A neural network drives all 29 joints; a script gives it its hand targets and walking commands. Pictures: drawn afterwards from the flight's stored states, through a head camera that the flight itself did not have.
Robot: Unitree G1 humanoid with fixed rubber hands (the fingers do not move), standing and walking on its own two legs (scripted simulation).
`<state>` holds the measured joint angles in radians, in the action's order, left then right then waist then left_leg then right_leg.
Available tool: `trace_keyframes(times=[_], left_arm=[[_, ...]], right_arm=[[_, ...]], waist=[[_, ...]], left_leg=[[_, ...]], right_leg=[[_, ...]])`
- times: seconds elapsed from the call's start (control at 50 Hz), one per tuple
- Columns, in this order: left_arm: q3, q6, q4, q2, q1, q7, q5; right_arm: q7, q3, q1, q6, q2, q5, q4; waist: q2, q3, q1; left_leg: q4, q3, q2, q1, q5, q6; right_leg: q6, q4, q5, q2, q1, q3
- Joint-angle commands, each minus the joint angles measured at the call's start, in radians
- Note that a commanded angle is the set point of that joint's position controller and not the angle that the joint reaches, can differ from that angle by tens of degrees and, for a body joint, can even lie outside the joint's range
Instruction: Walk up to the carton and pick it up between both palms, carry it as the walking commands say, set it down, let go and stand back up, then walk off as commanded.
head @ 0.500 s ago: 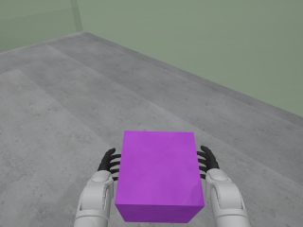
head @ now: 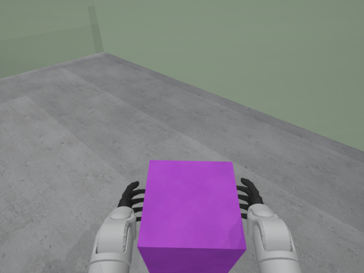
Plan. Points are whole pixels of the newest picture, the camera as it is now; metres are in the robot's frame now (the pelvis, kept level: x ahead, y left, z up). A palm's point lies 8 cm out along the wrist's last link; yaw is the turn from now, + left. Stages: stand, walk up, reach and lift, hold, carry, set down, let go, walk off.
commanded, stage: carry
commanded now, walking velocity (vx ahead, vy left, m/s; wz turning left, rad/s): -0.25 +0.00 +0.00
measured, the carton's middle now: (189, 219) +0.30 +0.00 -0.02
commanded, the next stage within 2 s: none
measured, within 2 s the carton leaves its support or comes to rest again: neither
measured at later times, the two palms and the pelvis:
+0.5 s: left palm (130, 243) +0.20 +0.12 +0.07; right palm (280, 238) +0.21 -0.17 +0.07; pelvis -0.07 -0.03 -0.01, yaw +0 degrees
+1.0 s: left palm out of the picture +0.05 +0.16 +0.08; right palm out of the picture +0.08 -0.12 +0.09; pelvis -0.22 -0.01 +0.00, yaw +2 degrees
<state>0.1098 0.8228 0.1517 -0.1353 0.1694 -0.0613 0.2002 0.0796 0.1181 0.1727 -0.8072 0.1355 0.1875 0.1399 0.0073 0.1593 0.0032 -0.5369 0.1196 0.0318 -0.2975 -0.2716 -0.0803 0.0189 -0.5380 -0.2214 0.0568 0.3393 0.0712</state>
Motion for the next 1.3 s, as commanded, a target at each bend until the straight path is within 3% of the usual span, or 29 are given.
trace_keyframes(times=[0.0,0.02,0.04,0.06,0.08,0.1,0.18,0.2,0.3,0.4,0.48,0.54,0.56,0.64,0.7,0.72,0.74,0.76,0.8,0.84,0.9,0.94,0.96,1.0,1.04,1.14,1.16,1.22,1.28], left_arm=[[-0.466,-0.081,-0.195,-0.799,0.562,0.174,-0.239],[-0.497,-0.095,-0.268,-0.801,0.559,0.169,-0.275],[-0.721,-0.039,-0.637,-0.871,0.644,0.159,-0.454],[-0.772,0.048,-0.736,-0.901,0.663,0.148,-0.489],[-0.745,0.120,-0.658,-0.889,0.589,0.150,-0.468],[-0.786,0.177,-0.745,-0.886,0.556,0.152,-0.502],[-0.760,0.307,-0.685,-0.863,0.435,0.173,-0.504],[-0.737,0.333,-0.600,-0.866,0.379,0.176,-0.488],[-0.753,0.369,-0.636,-0.911,0.511,0.214,-0.532],[-0.743,0.386,-0.649,-0.956,0.636,0.217,-0.559],[-0.706,0.381,-0.584,-0.986,0.571,0.223,-0.531],[-0.682,0.377,-0.601,-0.991,0.619,0.227,-0.530],[-0.668,0.385,-0.547,-0.977,0.571,0.223,-0.506],[-0.692,0.373,-0.590,-0.927,0.554,0.214,-0.492],[-0.706,0.367,-0.618,-0.945,0.624,0.193,-0.486],[-0.702,0.370,-0.607,-0.933,0.580,0.193,-0.472],[-0.725,0.372,-0.583,-0.967,0.601,0.193,-0.483],[-0.714,0.372,-0.563,-0.973,0.592,0.197,-0.478],[-0.727,0.366,-0.579,-1.028,0.616,0.197,-0.505],[-0.751,0.343,-0.637,-1.017,0.641,0.191,-0.537],[-0.760,0.323,-0.716,-1.042,0.596,0.185,-0.557],[-0.755,0.347,-0.685,-1.002,0.586,0.181,-0.557],[-0.758,0.364,-0.621,-0.995,0.559,0.185,-0.552],[-0.751,0.380,-0.581,-0.949,0.489,0.200,-0.557],[-0.752,0.384,-0.492,-0.921,0.452,0.208,-0.516],[-0.791,0.364,-0.610,-1.027,0.584,0.235,-0.571],[-0.786,0.355,-0.614,-1.036,0.607,0.248,-0.572],[-0.744,0.347,-0.694,-1.006,0.645,0.233,-0.569],[-0.684,0.364,-0.591,-1.015,0.547,0.206,-0.508]], right_arm=[[-0.202,-0.451,0.503,0.054,0.848,-0.249,-0.087],[-0.194,-0.490,0.486,0.072,0.831,-0.276,-0.183],[-0.189,-0.695,0.518,0.005,0.888,-0.425,-0.500],[-0.183,-0.759,0.531,-0.089,0.927,-0.488,-0.559],[-0.182,-0.733,0.497,-0.150,0.921,-0.471,-0.544],[-0.185,-0.782,0.503,-0.199,0.933,-0.530,-0.637],[-0.191,-0.744,0.338,-0.330,0.902,-0.473,-0.581],[-0.190,-0.730,0.305,-0.358,0.864,-0.465,-0.527],[-0.220,-0.721,0.445,-0.406,0.910,-0.472,-0.528],[-0.225,-0.694,0.531,-0.420,1.027,-0.515,-0.457],[-0.226,-0.731,0.621,-0.410,1.021,-0.519,-0.571],[-0.221,-0.745,0.635,-0.402,1.042,-0.548,-0.554],[-0.219,-0.713,0.547,-0.407,1.031,-0.526,-0.478],[-0.231,-0.715,0.509,-0.398,1.019,-0.529,-0.476],[-0.238,-0.710,0.534,-0.405,1.056,-0.546,-0.439],[-0.247,-0.725,0.493,-0.402,1.050,-0.547,-0.447],[-0.253,-0.712,0.577,-0.403,1.060,-0.559,-0.443],[-0.257,-0.722,0.527,-0.405,1.054,-0.552,-0.431],[-0.252,-0.725,0.637,-0.383,1.042,-0.559,-0.561],[-0.239,-0.731,0.599,-0.380,1.051,-0.563,-0.553],[-0.218,-0.763,0.655,-0.355,1.020,-0.571,-0.726],[-0.205,-0.721,0.610,-0.374,0.995,-0.534,-0.686],[-0.203,-0.699,0.532,-0.381,0.995,-0.499,-0.610],[-0.201,-0.624,0.284,-0.390,0.948,-0.402,-0.437],[-0.209,-0.595,0.241,-0.402,0.933,-0.359,-0.304],[-0.228,-0.661,0.363,-0.381,1.040,-0.413,-0.411],[-0.227,-0.714,0.486,-0.361,1.029,-0.437,-0.512],[-0.219,-0.782,0.675,-0.359,1.078,-0.539,-0.660],[-0.232,-0.803,0.649,-0.388,1.041,-0.593,-0.623]], waist=[[-0.089,0.196,-0.001],[0.013,0.237,-0.007],[-0.019,0.225,-0.003],[-0.043,0.241,-0.003],[0.006,0.248,-0.007],[-0.093,0.289,-0.008],[-0.006,0.366,-0.013],[-0.065,0.325,-0.014],[-0.012,0.241,-0.010],[-0.113,0.186,0.005],[0.294,0.231,0.014],[0.220,0.238,0.007],[0.081,0.218,0.013],[0.111,0.327,0.009],[0.113,0.309,0.007],[0.011,0.303,-0.003],[-0.246,0.259,-0.005],[-0.388,0.231,-0.010],[-0.246,0.157,-0.016],[0.020,0.220,-0.009],[-0.030,0.342,-0.011],[-0.040,0.336,-0.015],[-0.146,0.308,-0.015],[-0.231,0.394,-0.013],[-0.332,0.380,0.003],[0.163,0.289,-0.010],[0.145,0.228,-0.006],[0.226,0.177,-0.005],[0.142,0.201,-0.008]], left_leg=[[0.108,-0.161,-0.156,0.034,0.220,0.024],[0.083,-0.165,-0.174,0.079,0.261,0.017],[0.053,-0.160,-0.170,0.039,0.352,0.028],[0.026,-0.140,-0.175,0.061,0.394,0.034],[0.029,-0.168,-0.202,0.102,0.434,0.039],[-0.004,-0.167,-0.217,0.132,0.483,0.028],[-0.078,-0.194,-0.254,0.145,0.624,0.004],[-0.066,-0.202,-0.260,0.157,0.682,-0.004],[-0.036,-0.192,-0.233,0.001,0.363,-0.005],[0.103,-0.238,-0.261,-0.109,0.013,-0.012],[-0.344,-0.056,-0.040,-0.223,-0.205,0.047],[-0.548,-0.094,-0.041,-0.238,-0.232,0.051],[-0.504,-0.084,-0.047,-0.257,-0.223,0.063],[-0.303,0.004,0.009,-0.097,-0.250,0.069],[0.029,-0.033,-0.030,0.039,-0.114,0.039],[0.178,-0.179,-0.106,0.055,-0.049,0.027],[0.238,-0.413,-0.296,0.100,-0.072,-0.031],[0.310,-0.589,-0.460,-0.017,-0.123,-0.119],[0.235,-0.419,-0.421,-0.197,0.113,-0.156],[0.084,-0.300,-0.309,0.033,0.492,-0.095],[-0.020,-0.234,-0.304,0.291,0.932,-0.068],[0.001,-0.299,-0.329,0.362,0.993,-0.082],[0.016,-0.283,-0.347,0.329,0.998,-0.089],[0.000,-0.318,-0.364,0.376,0.891,-0.090],[-0.025,-0.256,-0.312,0.320,0.850,-0.015],[-0.165,-0.076,-0.078,-0.144,-0.084,0.108],[-0.228,-0.067,-0.081,-0.177,-0.172,0.090],[-0.480,-0.079,-0.048,-0.156,-0.195,0.089],[-0.444,-0.117,-0.092,-0.135,-0.125,0.069]], right_leg=[[-0.029,0.034,0.114,0.087,-0.122,-0.087],[-0.028,0.023,0.129,0.083,-0.122,-0.086],[-0.025,0.010,0.228,0.087,-0.144,-0.080],[-0.021,-0.022,0.268,0.090,-0.131,-0.076],[-0.023,-0.048,0.209,0.085,-0.078,-0.055],[-0.017,-0.074,0.229,0.093,-0.085,-0.064],[-0.024,-0.126,0.337,0.084,-0.070,-0.053],[-0.032,-0.146,0.303,0.081,-0.017,-0.040],[-0.040,-0.075,0.294,0.094,-0.017,-0.061],[-0.037,-0.026,-0.057,0.066,-0.007,-0.060],[-0.139,0.251,-0.022,0.304,-0.078,-0.365],[-0.165,0.300,-0.128,0.286,-0.035,-0.284],[-0.161,0.295,-0.141,0.284,-0.059,-0.296],[-0.077,0.304,-0.100,0.220,-0.077,-0.173],[-0.056,0.273,-0.071,0.214,-0.082,-0.167],[-0.014,0.182,-0.013,0.139,-0.054,-0.099],[0.046,0.017,-0.114,0.081,0.126,-0.055],[0.061,-0.228,-0.269,-0.029,0.184,0.033],[0.007,-0.604,-0.240,-0.012,0.195,-0.100],[-0.019,-0.685,-0.176,-0.041,0.285,-0.082],[-0.007,-0.584,-0.219,-0.065,0.330,-0.032],[0.011,-0.465,-0.305,-0.093,0.300,-0.009],[0.016,-0.393,-0.310,-0.078,0.265,-0.004],[0.007,-0.160,-0.231,-0.057,0.144,-0.024],[0.009,0.089,0.041,-0.018,-0.016,-0.032],[-0.134,0.023,0.719,0.274,-0.275,-0.233],[-0.159,-0.006,0.852,0.291,-0.208,-0.175],[-0.160,0.073,0.596,0.239,-0.027,-0.155],[-0.143,0.098,0.187,0.251,0.006,-0.189]])
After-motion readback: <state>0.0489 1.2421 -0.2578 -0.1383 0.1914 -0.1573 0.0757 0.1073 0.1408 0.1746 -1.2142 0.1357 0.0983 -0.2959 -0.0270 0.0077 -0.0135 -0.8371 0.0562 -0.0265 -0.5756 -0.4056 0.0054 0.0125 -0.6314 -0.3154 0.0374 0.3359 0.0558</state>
